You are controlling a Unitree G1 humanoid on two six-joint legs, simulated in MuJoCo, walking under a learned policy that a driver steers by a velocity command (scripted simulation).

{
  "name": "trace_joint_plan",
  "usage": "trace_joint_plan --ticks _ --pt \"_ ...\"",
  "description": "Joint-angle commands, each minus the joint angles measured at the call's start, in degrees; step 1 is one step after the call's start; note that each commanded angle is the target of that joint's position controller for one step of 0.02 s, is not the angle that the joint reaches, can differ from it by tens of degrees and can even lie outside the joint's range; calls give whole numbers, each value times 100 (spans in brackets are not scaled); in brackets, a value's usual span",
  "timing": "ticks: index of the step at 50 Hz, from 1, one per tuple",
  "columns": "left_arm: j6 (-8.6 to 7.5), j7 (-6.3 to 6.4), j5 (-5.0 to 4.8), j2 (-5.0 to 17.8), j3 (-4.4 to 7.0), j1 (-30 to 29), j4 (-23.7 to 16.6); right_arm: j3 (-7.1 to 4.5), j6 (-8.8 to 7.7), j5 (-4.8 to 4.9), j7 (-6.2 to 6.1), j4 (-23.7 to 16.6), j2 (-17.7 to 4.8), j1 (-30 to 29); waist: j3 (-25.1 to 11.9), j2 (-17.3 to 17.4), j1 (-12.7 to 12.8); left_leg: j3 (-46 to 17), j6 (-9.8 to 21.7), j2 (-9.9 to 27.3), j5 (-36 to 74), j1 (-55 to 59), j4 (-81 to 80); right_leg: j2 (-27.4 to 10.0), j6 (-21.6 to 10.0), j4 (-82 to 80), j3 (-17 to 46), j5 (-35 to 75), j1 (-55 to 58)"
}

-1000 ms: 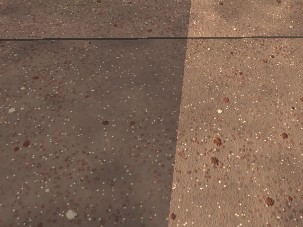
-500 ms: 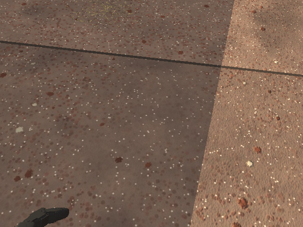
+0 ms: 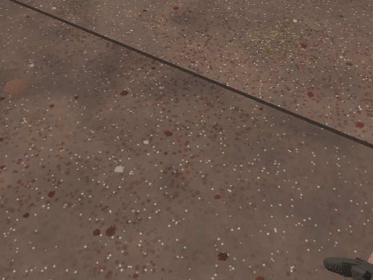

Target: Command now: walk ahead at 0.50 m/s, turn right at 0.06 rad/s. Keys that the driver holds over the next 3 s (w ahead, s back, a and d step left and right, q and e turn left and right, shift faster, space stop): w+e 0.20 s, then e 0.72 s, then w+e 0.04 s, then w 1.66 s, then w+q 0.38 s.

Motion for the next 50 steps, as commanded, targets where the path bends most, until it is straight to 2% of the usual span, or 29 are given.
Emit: trace_joint_plan --ticks 1,2,3,4,5,6,7,8,9,11,14,18,22,24,25,26,27,28,29,30,31,32,35,38,41,46,48,49,50 --pt "29 33 -73 1195 237 -140 -224 -146 -172 24 52 -491 -533 -240 140 -775 -450 210 132 -299 -295 541 -588 -1566 -997 19 1102 2857 -78" --pt "52 49 -96 1213 228 -238 -211 -235 -191 -4 31 -354 -692 251 -152 -793 -802 328 250 -454 -147 1381 -891 -1441 -866 576 962 3578 -173" --pt "47 59 -71 1060 165 -210 -202 -388 -189 -51 -26 -90 -982 1083 -724 -715 -1202 340 400 -492 63 2742 -904 -1143 -682 1571 749 3838 -594" --pt "10 54 105 652 4 -233 -376 -530 -157 -163 -128 69 -1454 2126 -1669 -89 -1593 -838 777 689 391 4567 -610 -792 -400 3382 508 2129 -1849" --pt "-91 24 81 -2 -189 449 -479 -551 -124 -230 -150 78 -1826 2194 -2496 1406 -1159 -3322 1598 2058 -417 5979 -1218 70 -113 5225 790 -1589 -3759" --pt "-138 14 -91 666 -13 127 -378 -425 -128 -213 -131 68 -1268 2192 -2312 790 -1409 -3516 1531 1928 -1040 5589 -1612 -127 -127 5906 1433 -1638 -4266" --pt "-139 13 -172 845 60 -300 -548 -331 -154 -149 -130 114 -1030 1875 -1389 715 -1314 -2594 1303 1721 -922 4921 -1728 -354 -169 6011 1326 -1185 -4646" --pt "-109 44 -115 778 60 -492 -565 -262 -181 -120 -116 139 -815 1503 -966 457 -1125 -1979 1158 1466 -671 4195 -1906 -574 -157 5806 1237 -694 -4504" --pt "-48 63 -35 741 91 -544 -558 -215 -213 -120 -91 158 -619 1182 -619 484 -935 -1466 1069 1254 -448 3564 -2135 -709 -131 5543 1236 -344 -4277" --pt "134 78 -48 514 94 -313 -488 -203 -316 -188 -81 214 -473 817 -346 516 -619 -801 1010 1103 267 2791 -2533 -798 -55 5347 1268 36 -3674" --pt "296 116 24 323 94 -448 -649 -273 -385 -230 -178 328 -635 565 -89 283 -390 110 1024 1105 2248 2456 -2532 -697 123 4859 1210 337 -3701" --pt "307 -50 108 141 12 -1047 -943 -343 -260 -189 -359 432 -853 566 -97 263 -567 1036 874 855 2356 2417 -2420 -557 113 3222 816 1667 -3258" --pt "366 -226 130 374 95 -1407 -1270 -416 -112 -21 -414 543 -1055 656 -252 293 -645 1091 757 1130 2371 3021 -1945 -423 -88 2490 682 1529 -3091" --pt "398 -268 151 545 178 -1315 -1356 -460 -34 89 -429 540 -1138 555 -312 337 -532 1094 631 1201 2708 3211 -1371 -260 -284 2275 509 1023 -2894" --pt "396 -268 156 641 245 -1009 -1311 -471 5 140 -441 525 -1153 470 -446 278 -351 1183 503 1091 2974 3210 -790 -65 -416 1950 350 1048 -2473" --pt "373 -214 168 894 379 -467 -1177 -437 36 136 -434 547 -1029 576 -737 -12 -131 1319 275 764 2781 3045 197 213 -605 1491 278 1571 -1651" --pt "371 -66 173 1517 560 -158 -1212 -370 24 -72 -407 513 -875 915 -1041 -1059 -98 1447 -204 302 892 2013 1794 -547 -971 1336 1463 4395 -524" --pt "379 13 253 1886 548 -416 -1411 -204 16 -377 -346 390 -402 1422 -1586 -2014 -697 887 -618 -695 -3845 236 3771 -1817 -2135 1622 3617 6423 767" --pt "340 -83 260 1622 464 -395 -1571 -225 8 -178 -284 423 -722 1328 -2507 -1291 -357 -314 -533 -736 -3784 -44 4326 -2091 -2528 1026 4353 4824 901" --pt "297 -116 196 1357 404 -683 -1642 -271 37 14 -282 330 -902 828 -1913 -830 -329 -375 -406 -555 -3242 -398 4280 -1838 -2262 782 3858 3601 464" --pt "303 -83 68 1117 345 -958 -1633 -269 82 -37 -344 323 -861 607 -1351 -476 -445 -353 -360 -362 -2759 -518 3874 -1549 -1897 660 3444 2611 -131" --pt "347 -28 28 926 279 -1193 -1670 -292 150 -131 -423 359 -897 501 -998 -400 -553 -375 -357 -219 -2433 -356 3453 -1344 -1669 521 3172 2036 -773" --pt "418 99 203 962 289 -1400 -1821 -301 250 -178 -462 348 -805 620 -925 -747 -777 -318 -371 -354 -1929 371 2740 -971 -1493 340 2833 1921 -1640" --pt "455 214 148 1088 346 -1258 -1844 -234 240 -175 -480 346 -630 532 -1052 -737 -702 -367 -499 -462 -1702 442 1967 -873 -1457 405 2822 1798 -1583" --pt "535 277 123 1086 358 -1314 -1922 -213 243 -145 -451 312 -618 363 -982 -876 -620 -429 -567 -528 -1418 608 1375 -734 -1341 360 2992 735 -1731" --pt "641 243 126 1051 358 -1261 -2004 -234 125 -85 -348 251 -689 300 -857 -1133 -500 -434 -471 -679 -1534 1050 370 -693 -1243 501 3517 441 -1634" --pt "683 248 70 1014 334 -1326 -2053 -261 66 -45 -280 313 -709 595 -927 -1152 -672 -277 -296 -730 -1266 1695 -510 -534 -1118 540 3621 -538 -1823" --pt "700 262 49 931 295 -1336 -2053 -283 50 -46 -256 406 -713 860 -885 -1104 -823 -161 -162 -656 -995 2278 -1101 -345 -944 661 3467 -1151 -2180" --pt "690 270 69 658 207 -1204 -2054 -347 41 -139 -271 445 -966 1164 -920 -561 -877 -839 153 155 -1499 3026 -1533 23 -621 1465 3028 -1804 -2915"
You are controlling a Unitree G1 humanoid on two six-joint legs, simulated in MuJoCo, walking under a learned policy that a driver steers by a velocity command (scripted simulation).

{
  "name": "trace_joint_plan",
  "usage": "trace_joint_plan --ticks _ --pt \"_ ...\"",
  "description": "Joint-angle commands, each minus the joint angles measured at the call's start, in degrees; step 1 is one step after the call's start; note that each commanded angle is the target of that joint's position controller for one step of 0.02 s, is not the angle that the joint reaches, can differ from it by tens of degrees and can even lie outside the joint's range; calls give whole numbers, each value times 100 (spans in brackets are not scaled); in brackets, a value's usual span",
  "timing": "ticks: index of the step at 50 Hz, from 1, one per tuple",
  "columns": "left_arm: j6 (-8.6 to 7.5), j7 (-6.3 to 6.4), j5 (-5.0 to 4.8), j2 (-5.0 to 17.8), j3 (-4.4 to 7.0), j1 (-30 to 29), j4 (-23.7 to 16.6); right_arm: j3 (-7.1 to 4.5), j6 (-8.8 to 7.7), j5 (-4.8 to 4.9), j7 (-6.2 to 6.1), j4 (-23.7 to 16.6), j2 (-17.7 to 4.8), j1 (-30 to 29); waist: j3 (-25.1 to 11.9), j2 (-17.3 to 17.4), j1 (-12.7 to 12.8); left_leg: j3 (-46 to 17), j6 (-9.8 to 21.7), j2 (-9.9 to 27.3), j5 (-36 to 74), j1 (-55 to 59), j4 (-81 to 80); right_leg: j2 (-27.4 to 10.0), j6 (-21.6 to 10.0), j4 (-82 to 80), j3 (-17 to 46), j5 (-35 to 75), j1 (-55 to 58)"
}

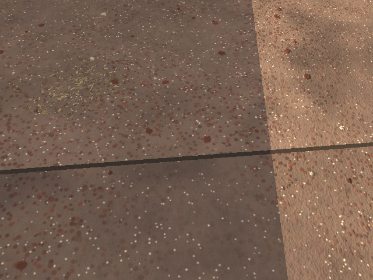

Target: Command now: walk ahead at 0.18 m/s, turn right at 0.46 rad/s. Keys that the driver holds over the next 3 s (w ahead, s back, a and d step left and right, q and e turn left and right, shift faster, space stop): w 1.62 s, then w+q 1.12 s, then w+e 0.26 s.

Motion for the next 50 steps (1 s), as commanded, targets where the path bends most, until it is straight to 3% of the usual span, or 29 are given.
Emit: trace_joint_plan --ticks 1,2,3,5,7,12,16,18,20,21,22,23,24,25,26,27,30,34,37,40,42,43,44,45,46,47,48,49,50 --pt "-110 21 -43 208 30 -52 -534 -324 -87 -212 7 -158 -1244 885 -612 1154 -213 -2050 1028 1822 -1636 1751 -1595 91 -50 1231 -235 -2543 -1501" --pt "-249 -2 -12 548 107 -270 -673 -361 -156 -320 58 -234 -1346 730 -112 1603 -263 -3360 1569 2314 -2493 1223 -2108 -187 35 2169 -98 -2099 -2113" --pt "-308 -27 2 784 180 -187 -547 -285 -209 -231 16 -353 -1051 392 103 1238 -116 -2962 1465 2145 -2475 1104 -2065 -370 66 2615 67 -1588 -2140" --pt "-329 -72 66 654 162 166 -248 -181 -238 -35 -43 -317 -725 337 71 976 -48 -2073 1086 1650 -1878 1356 -2031 -482 252 2915 -165 -945 -2101" --pt "-419 -140 60 450 102 -3 -233 -144 -268 -22 -52 -194 -686 648 203 850 -194 -1548 1061 1447 -1314 1321 -2143 -596 322 2959 -456 -450 -2056" --pt "-600 -217 -11 89 -77 -787 -460 -181 -275 35 -24 -55 -878 1089 261 1026 -573 -738 1082 1278 -158 1268 -2221 -898 414 1233 -1107 40 -1284" --pt "-674 -302 -96 184 -79 -903 -493 -219 -249 111 76 66 -1095 1338 317 1113 -648 -658 1176 1448 -11 1058 -2053 -815 287 222 -1309 -265 -372" --pt "-706 -327 -125 264 -51 -642 -428 -211 -206 170 111 106 -1107 1304 287 1051 -423 -717 1136 1548 61 947 -1851 -769 106 -335 -1361 -61 272" --pt "-692 -260 -120 506 85 220 -158 -130 -210 141 121 139 -925 1265 -107 826 62 -400 890 1305 1015 518 -1039 -687 -135 -687 -1327 38 1781" --pt "-681 -192 -66 786 184 1105 -7 -5 -256 62 138 52 -585 1109 -742 290 516 91 591 916 993 -125 463 -1443 -409 -776 -434 -121 3073" --pt "-622 -174 42 1493 336 1659 78 135 -401 13 111 -265 -163 1240 -1294 -1470 534 763 168 207 -601 -2076 2510 -2840 -1226 -1174 1886 -870 4463" --pt "-661 -220 42 1159 250 1831 158 18 -505 108 85 -289 -629 959 -1174 -1221 702 154 137 238 -1523 -2785 3573 -3021 -1547 -1602 2814 -1479 4181" --pt "-693 -243 29 863 124 1522 164 -65 -545 204 125 -340 -871 794 -585 -975 527 68 246 538 -1121 -3139 3913 -2866 -1405 -1647 2218 -1562 3792" --pt "-709 -257 47 650 51 1239 117 -44 -545 187 145 -304 -800 655 -300 -726 415 146 295 710 -632 -3050 3843 -2557 -1286 -1746 1612 -1318 3316" --pt "-705 -274 59 527 6 979 108 -37 -536 98 162 -303 -725 551 -18 -545 293 174 276 807 -281 -2967 3579 -2363 -1237 -1917 1239 -887 2863" --pt "-716 -277 87 432 -32 795 98 -45 -501 49 181 -296 -667 542 121 -567 136 150 248 916 -19 -2699 3347 -2202 -1172 -2059 897 -322 2459" --pt "-773 -247 48 486 -7 666 168 21 -401 15 231 -286 -424 531 178 -479 -74 288 61 906 515 -2406 2797 -2034 -1195 -2322 223 863 1979" --pt "-768 -173 16 677 44 860 375 154 -421 10 278 -495 -192 -286 350 -340 131 441 -2 702 1733 -1903 1062 -1805 -1011 -2406 -474 1262 1615" --pt "-762 -149 -62 837 87 1217 581 172 -449 74 358 -664 -242 -832 447 -310 301 463 97 531 2232 -1537 337 -1954 -933 -2423 -508 1007 1715" --pt "-705 -132 -97 891 116 1357 755 125 -458 76 424 -796 -398 -1052 485 -277 239 374 321 468 1936 -1558 -49 -2214 -800 -2157 -478 1326 2338" --pt "-639 -110 -77 974 142 1361 814 65 -459 57 431 -782 -536 -843 274 -364 64 522 477 295 1470 -1111 -137 -2243 -675 -1696 -526 2389 2681" --pt "-600 -98 -60 1016 146 1308 821 -15 -448 43 401 -688 -674 -415 -52 -417 -200 715 606 102 1302 -442 -189 -2118 -578 -1080 -654 3403 2725" --pt "-560 -74 -21 913 92 1319 820 -143 -426 36 343 -454 -904 435 -619 -363 -615 811 781 23 1344 791 -171 -1839 -415 9 -876 3862 2404" --pt "-555 -48 125 604 -46 1452 688 -246 -392 -17 274 -293 -1321 1432 -1518 274 -919 -385 1140 1095 1527 2609 92 -1499 -204 1872 -1088 2208 1193" --pt "-665 -118 46 -131 -249 2335 647 -296 -385 -21 333 -175 -1662 1619 -2364 1919 -403 -3323 2052 2301 -284 4324 -714 -422 136 3838 -837 -2030 -928" --pt "-771 -151 -72 509 -126 1818 721 -151 -384 63 328 -232 -1074 1583 -2109 1311 -715 -3764 1821 2186 -1088 4130 -1325 -648 76 4362 -208 -2267 -1551" --pt "-825 -177 -200 777 -44 1173 514 -88 -383 58 299 -253 -916 1190 -1189 954 -678 -2892 1588 2046 -881 3389 -1423 -929 26 4391 -405 -1788 -1925" --pt "-855 -147 -157 721 -75 846 437 -63 -381 16 285 -303 -861 805 -706 414 -505 -2290 1491 1855 -197 2547 -1512 -1208 19 4125 -584 -1263 -1770" --pt "-849 -130 -49 673 -57 705 421 -37 -388 -48 291 -321 -743 548 -377 312 -334 -1830 1488 1666 448 1857 -1642 -1382 44 3799 -629 -942 -1572"
Over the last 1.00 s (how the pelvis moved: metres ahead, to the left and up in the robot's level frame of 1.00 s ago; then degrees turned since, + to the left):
0.32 0.00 -0.01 -32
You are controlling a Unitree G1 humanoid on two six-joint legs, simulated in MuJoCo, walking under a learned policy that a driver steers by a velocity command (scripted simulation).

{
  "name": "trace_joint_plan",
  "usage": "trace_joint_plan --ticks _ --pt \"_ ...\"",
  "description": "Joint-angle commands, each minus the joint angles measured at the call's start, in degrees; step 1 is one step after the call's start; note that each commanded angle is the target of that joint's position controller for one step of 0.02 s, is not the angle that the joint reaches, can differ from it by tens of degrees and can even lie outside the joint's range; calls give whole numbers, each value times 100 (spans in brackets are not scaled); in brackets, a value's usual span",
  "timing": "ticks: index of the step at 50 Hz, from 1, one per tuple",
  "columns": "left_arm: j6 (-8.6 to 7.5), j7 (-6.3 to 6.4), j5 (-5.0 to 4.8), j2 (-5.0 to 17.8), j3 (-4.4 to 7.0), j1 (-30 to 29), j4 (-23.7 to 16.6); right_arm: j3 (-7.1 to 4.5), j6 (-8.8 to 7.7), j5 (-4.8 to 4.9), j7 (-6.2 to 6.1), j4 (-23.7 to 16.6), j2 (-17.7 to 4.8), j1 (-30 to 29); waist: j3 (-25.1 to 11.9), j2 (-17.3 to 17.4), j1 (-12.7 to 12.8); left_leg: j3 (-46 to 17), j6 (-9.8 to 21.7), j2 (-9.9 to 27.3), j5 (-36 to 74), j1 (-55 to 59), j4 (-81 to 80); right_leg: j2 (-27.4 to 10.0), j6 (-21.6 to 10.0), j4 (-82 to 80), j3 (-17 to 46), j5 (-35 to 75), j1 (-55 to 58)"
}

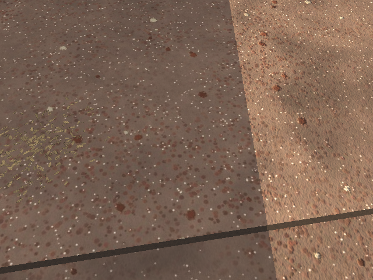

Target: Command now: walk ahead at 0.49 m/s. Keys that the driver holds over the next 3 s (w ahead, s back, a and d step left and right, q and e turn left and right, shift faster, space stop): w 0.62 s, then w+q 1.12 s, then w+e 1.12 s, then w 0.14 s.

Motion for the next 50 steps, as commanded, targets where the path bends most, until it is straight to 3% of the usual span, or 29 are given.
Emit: trace_joint_plan --ticks 1,3,6,11,16,19,20,21,22,23,24,25,26,27,29,32,38,43,45,47,48,49,50 --pt "-143 18 53 683 181 -249 -579 -193 -56 -125 -39 -143 -668 541 -599 487 -224 -2303 998 1581 72 1936 -1797 -665 -27 252 230 743 -1886" --pt "-24 29 54 481 149 -45 -485 -192 -123 -76 -31 -86 -611 473 -553 555 -62 -1905 1099 1457 313 1529 -2103 -725 55 -22 169 871 -1605" --pt "46 56 130 384 118 -512 -626 -238 -162 -38 -82 80 -768 590 -197 413 -97 -1473 1171 1430 570 1316 -2431 -812 226 -738 115 1478 -1975" --pt "-71 -35 121 208 36 -1469 -816 -267 -78 26 -170 286 -930 942 20 322 -438 -767 878 1152 843 1543 -2474 -617 268 -2554 -117 2988 -1867" --pt "-147 -194 50 267 25 -2223 -1081 -303 66 83 -190 578 -1057 1436 186 362 -692 -826 822 1483 881 2340 -2150 -412 126 -3384 -194 2829 -1932" --pt "-178 -260 59 428 78 -2053 -1096 -348 166 107 -237 656 -1152 1400 40 503 -470 -899 670 1669 1688 2812 -1674 -268 -112 -3643 -263 2161 -1574" --pt "-187 -251 75 541 141 -1658 -996 -354 195 114 -252 646 -1188 1276 -199 550 -206 -777 575 1567 2572 2814 -1203 -101 -229 -3785 -425 2073 -956" --pt "-184 -208 96 777 276 -844 -742 -307 222 94 -265 635 -1075 1235 -741 461 191 -532 423 1270 3213 2574 -234 38 -403 -3867 -560 2172 230" --pt "-165 -146 145 1175 404 204 -536 -175 211 -27 -283 497 -785 1254 -1626 -4 587 -284 198 958 2114 1534 1417 -802 -758 -3602 335 2392 1986" --pt "-130 -146 162 1683 511 514 -424 23 83 -29 -232 371 -131 1971 -2296 -1534 227 -195 -217 -122 -1464 -878 3466 -2093 -1693 -4102 3073 1200 3973" --pt "-121 -151 87 1086 359 564 -457 -73 -38 69 -196 458 -629 1658 -2348 -1167 490 -969 -198 -5 -2419 -1617 4191 -2130 -1684 -4686 3827 411 4015" --pt "-125 -138 100 883 273 163 -495 -170 -115 212 -161 287 -951 1139 -1477 -833 460 -923 -128 294 -2010 -2007 4319 -1952 -1429 -4795 2999 525 3365" --pt "-117 -130 125 780 237 -199 -545 -152 -144 195 -175 204 -901 802 -1019 -400 313 -738 -124 578 -1501 -1901 4089 -1720 -1294 -4877 2333 1067 2615" --pt "-120 -147 156 635 195 -475 -556 -167 -134 95 -187 173 -850 627 -637 -217 161 -675 -166 746 -1161 -1734 3726 -1513 -1245 -5048 1874 1645 1940" --pt "-169 -161 202 494 155 -689 -560 -173 -23 63 -182 240 -700 851 -541 -405 -135 -705 -242 927 -793 -1136 3363 -1284 -1222 -5369 1391 2190 1263" --pt "-255 -133 149 645 207 -660 -405 -125 126 35 -210 222 -477 770 -325 -314 -245 -627 -414 990 -427 -1189 2815 -1245 -1313 -5722 815 2622 895" --pt "-245 -27 189 811 245 -405 -120 -69 108 88 -118 -12 -321 -189 8 -225 120 -521 -387 802 1367 -1208 973 -1060 -956 -5977 -325 2706 1051" --pt "-117 8 117 883 285 -80 166 -59 100 108 32 -365 -302 -844 233 -140 340 -408 -165 655 1226 -1499 284 -1399 -822 -5751 -674 2923 2011" --pt "-27 41 86 945 316 -117 204 -83 102 91 107 -483 -349 -888 216 -192 267 -239 -12 548 705 -1474 183 -1511 -712 -5394 -796 3690 2383" --pt "64 110 76 1116 368 -264 151 -190 126 67 138 -498 -541 -504 -158 -389 -16 135 192 198 101 -752 225 -1486 -557 -4540 -1005 5685 2530" --pt "130 154 80 1145 373 -353 115 -317 142 69 126 -357 -727 172 -557 -382 -409 296 339 -49 98 141 86 -1354 -428 -3595 -1184 6396 2374" --pt "151 207 107 1057 328 -332 46 -509 166 93 53 -121 -1070 1115 -1070 -176 -844 40 567 -102 318 1645 -71 -1113 -224 -2270 -1313 6005 1573" --pt "41 171 259 543 141 90 -216 -694 206 78 -54 -56 -1753 1750 -1795 1027 -769 -2385 1401 1319 147 3933 -81 -464 130 -58 -1346 3117 -725"
Over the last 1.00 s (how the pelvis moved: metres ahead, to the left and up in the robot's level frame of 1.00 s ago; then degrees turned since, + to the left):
0.41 -0.02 0.00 -5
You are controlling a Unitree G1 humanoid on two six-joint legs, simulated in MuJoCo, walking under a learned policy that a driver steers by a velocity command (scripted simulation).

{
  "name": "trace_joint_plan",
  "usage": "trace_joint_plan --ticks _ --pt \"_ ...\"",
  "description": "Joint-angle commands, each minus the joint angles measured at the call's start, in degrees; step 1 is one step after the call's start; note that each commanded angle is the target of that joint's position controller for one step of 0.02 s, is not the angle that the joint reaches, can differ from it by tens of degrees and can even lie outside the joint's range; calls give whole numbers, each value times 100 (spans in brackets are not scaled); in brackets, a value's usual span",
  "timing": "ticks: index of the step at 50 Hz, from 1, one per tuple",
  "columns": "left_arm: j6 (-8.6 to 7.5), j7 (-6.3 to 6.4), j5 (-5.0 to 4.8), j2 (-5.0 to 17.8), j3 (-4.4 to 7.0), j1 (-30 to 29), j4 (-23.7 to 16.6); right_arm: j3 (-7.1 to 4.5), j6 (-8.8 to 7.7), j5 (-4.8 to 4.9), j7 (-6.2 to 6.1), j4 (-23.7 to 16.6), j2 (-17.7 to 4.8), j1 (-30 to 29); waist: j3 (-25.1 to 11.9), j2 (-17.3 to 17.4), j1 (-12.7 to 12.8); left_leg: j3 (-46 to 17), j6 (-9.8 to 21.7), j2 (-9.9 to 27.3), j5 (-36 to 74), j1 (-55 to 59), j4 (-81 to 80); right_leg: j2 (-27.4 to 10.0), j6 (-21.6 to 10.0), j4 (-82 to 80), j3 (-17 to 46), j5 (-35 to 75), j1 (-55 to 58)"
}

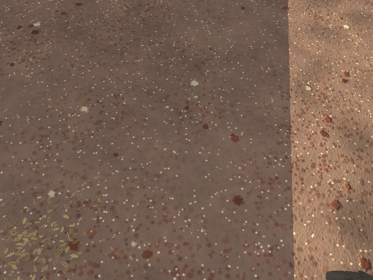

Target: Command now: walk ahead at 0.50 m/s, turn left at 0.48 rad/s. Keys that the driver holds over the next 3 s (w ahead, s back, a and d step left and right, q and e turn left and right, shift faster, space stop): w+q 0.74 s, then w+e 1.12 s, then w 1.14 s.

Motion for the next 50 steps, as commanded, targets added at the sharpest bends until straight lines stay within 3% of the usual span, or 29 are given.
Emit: trace_joint_plan --ticks 1,2,3,4,5,6,9,14,16,19,21,22,23,24,25,26,27,28,29,32,35,38,41,44,46,47,48,49,50 --pt "-338 -46 120 259 -99 261 -729 -554 -11 65 -119 -33 -1690 1992 -2431 1272 -719 -5034 1924 2037 -957 5414 -1384 680 38 4739 1105 -736 -4183" --pt "-515 -151 -113 746 29 -327 -837 -432 -38 15 -121 -43 -1272 1932 -1962 793 -970 -4436 1575 1871 -1177 5154 -1590 266 -105 4963 1691 -469 -4795" --pt "-609 -178 -203 758 12 -686 -968 -385 -63 -8 -140 -65 -1083 1674 -1279 465 -878 -3617 1344 1643 -865 4382 -1612 19 -216 4646 1581 17 -4878" --pt "-634 -144 -99 703 15 -783 -966 -342 -67 -13 -147 -129 -960 1312 -799 4 -624 -3024 1183 1406 -298 3483 -1682 -198 -207 4089 1530 375 -4626" --pt "-591 -107 19 764 70 -769 -942 -286 -69 -52 -163 -219 -793 1030 -572 22 -421 -2617 1094 1218 254 2822 -1805 -354 -158 3641 1525 612 -4221" --pt "-519 -110 61 740 85 -685 -948 -265 -61 -97 -180 -305 -754 885 -490 165 -266 -2482 1100 1097 540 2390 -1942 -394 -96 3465 1533 743 -3901" --pt "-361 -83 115 524 56 -670 -1013 -320 -88 -58 -264 -310 -905 927 -369 213 -162 -2032 1170 918 1150 1745 -2136 -332 182 2763 1377 1141 -3706" --pt "-392 -126 77 257 -50 -1767 -1320 -372 -21 9 -398 -161 -1043 1342 -170 341 -571 -1620 736 490 575 1383 -2027 63 320 612 1295 2963 -3257" --pt "-430 -173 9 310 -39 -2068 -1426 -385 10 34 -411 -70 -1070 1560 -146 388 -693 -1850 674 581 298 1488 -1929 188 293 227 1341 3193 -3071" --pt "-496 -242 -24 518 35 -2157 -1495 -376 67 55 -439 -4 -990 1706 -163 462 -657 -2372 590 787 99 2075 -1439 233 146 -208 1544 2800 -3022" --pt "-549 -254 -36 642 102 -1886 -1449 -392 106 32 -452 -23 -993 1627 -207 638 -471 -2656 501 870 303 2273 -1074 251 -33 -319 1520 2268 -2675" --pt "-576 -229 -21 722 166 -1439 -1329 -361 121 25 -445 -59 -896 1538 -380 653 -219 -2615 384 705 535 2208 -712 273 -179 -560 1403 2280 -2039" --pt "-606 -189 66 922 251 -782 -1235 -262 106 -11 -418 -130 -634 1501 -962 473 103 -2341 199 400 535 1865 278 -167 -461 -475 1714 2236 -833" --pt "-590 -139 179 1381 369 7 -1161 -154 73 13 -411 -261 -294 1941 -1873 -571 176 -1613 -208 -283 -724 322 2147 -1417 -1125 -477 3386 1673 1278" --pt "-500 -189 57 1340 389 332 -969 -104 33 95 -420 -352 -363 2321 -2247 -2001 67 -1256 -390 -421 -2842 -1062 3505 -2212 -1655 -1050 5478 266 2021" --pt "-463 -184 -20 843 256 60 -1079 -231 43 131 -418 -253 -908 2025 -1473 -1224 170 -1373 -445 -35 -2489 -1545 4042 -2067 -1457 -1271 5146 -548 1432" --pt "-404 -155 7 635 194 -191 -1127 -275 77 85 -414 -333 -1042 1502 -854 -751 218 -1146 -480 159 -2018 -1587 4138 -1829 -1227 -1326 4267 -211 723" --pt "-372 -149 49 537 147 -450 -1111 -281 91 28 -403 -409 -974 1240 -419 -505 110 -1039 -506 325 -1669 -1447 3930 -1582 -1144 -1473 3603 479 20" --pt "-369 -137 77 409 103 -605 -1077 -304 111 2 -383 -444 -895 1141 -209 -559 -14 -1035 -506 498 -1432 -1273 3676 -1386 -1087 -1615 3115 978 -419" --pt "-426 -139 48 423 120 -697 -956 -250 206 68 -326 -502 -539 1187 -58 -724 -176 -840 -551 692 -1150 -961 3288 -1194 -1132 -2008 2201 1715 -965" --pt "-455 -134 49 651 204 -632 -814 -208 222 22 -306 -647 -434 892 -26 -512 -159 -815 -642 771 -579 -1198 2640 -1280 -1256 -2167 1649 2415 -829" --pt "-415 -134 21 731 214 -546 -692 -143 150 11 -222 -704 -312 497 4 -386 -14 -654 -599 706 290 -939 1596 -1103 -1155 -2185 1029 2838 -768" --pt "-337 -173 -110 859 212 -171 -450 -53 49 -8 -133 -866 -160 -127 206 -313 151 -318 -501 524 533 -541 596 -1067 -1164 -2216 899 2820 -727" --pt "-229 -195 -218 1064 250 60 -267 -91 -26 1 -71 -999 -331 -457 328 -412 115 -225 -377 411 103 -417 2 -1320 -1143 -1978 1154 3263 -252" --pt "-166 -173 -238 1185 264 26 -188 -204 -66 -16 -73 -907 -582 -51 31 -554 -252 -115 -230 185 -126 420 -388 -1314 -990 -1350 1156 4356 -106" --pt "-146 -161 -243 1125 224 -17 -156 -334 -73 -42 -110 -668 -799 710 -448 -509 -700 24 -86 18 131 1603 -646 -1079 -829 -477 947 4980 -346" --pt "-176 -151 -158 868 117 7 -195 -479 -53 -93 -190 -437 -1131 1615 -1131 -423 -1111 -336 102 414 359 3235 -383 -791 -587 765 786 4290 -1247" --pt "-254 -185 -14 178 -107 418 -428 -592 -16 -247 -286 -382 -1745 2228 -2130 904 -1033 -2700 840 2108 -156 5434 -454 16 -144 3046 610 1388 -3430" --pt "-342 -185 -123 341 -89 455 -334 -501 -17 -233 -286 -409 -1466 2268 -2739 1227 -1073 -4193 1169 2598 -497 5353 -1244 306 -102 4097 1539 -846 -3999"
Over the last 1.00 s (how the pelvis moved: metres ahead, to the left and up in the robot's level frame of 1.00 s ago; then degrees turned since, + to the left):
0.56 -0.01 -0.01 9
